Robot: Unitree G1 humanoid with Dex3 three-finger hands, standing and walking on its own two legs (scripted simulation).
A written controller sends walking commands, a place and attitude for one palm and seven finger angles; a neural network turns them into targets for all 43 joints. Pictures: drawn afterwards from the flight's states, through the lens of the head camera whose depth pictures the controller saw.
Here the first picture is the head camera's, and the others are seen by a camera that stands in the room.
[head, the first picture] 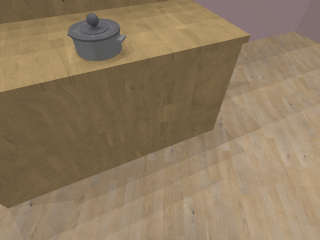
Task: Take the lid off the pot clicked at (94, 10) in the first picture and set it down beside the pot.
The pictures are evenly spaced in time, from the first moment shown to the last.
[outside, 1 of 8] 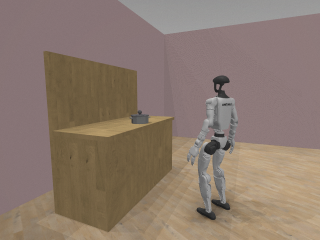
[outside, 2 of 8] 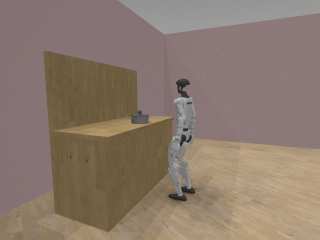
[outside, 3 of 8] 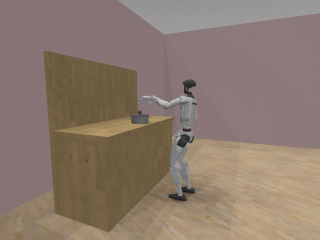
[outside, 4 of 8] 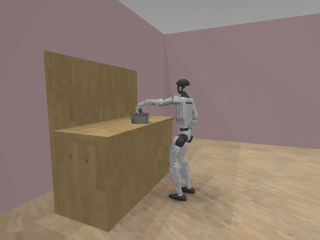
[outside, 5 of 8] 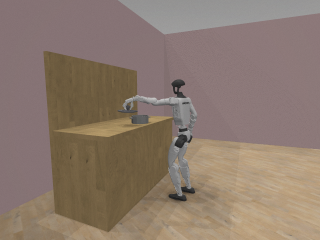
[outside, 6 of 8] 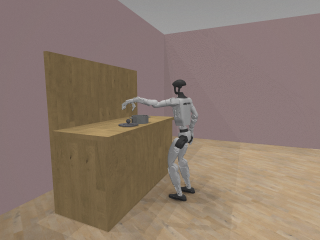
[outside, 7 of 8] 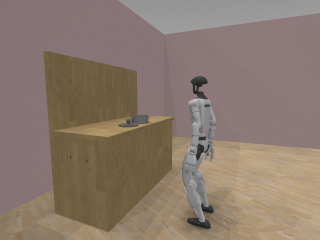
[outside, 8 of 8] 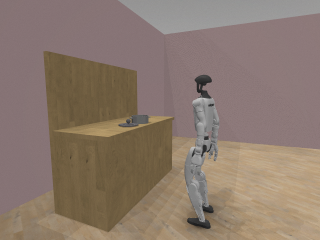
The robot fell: no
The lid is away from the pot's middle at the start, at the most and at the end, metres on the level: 0.00 0.25 0.24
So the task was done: yes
